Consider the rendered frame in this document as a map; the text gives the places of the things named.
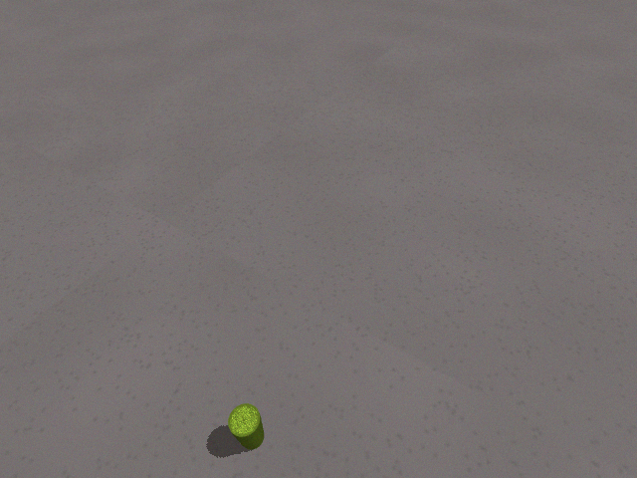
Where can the cup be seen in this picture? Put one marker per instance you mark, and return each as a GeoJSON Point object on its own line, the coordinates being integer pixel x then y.
{"type": "Point", "coordinates": [246, 425]}

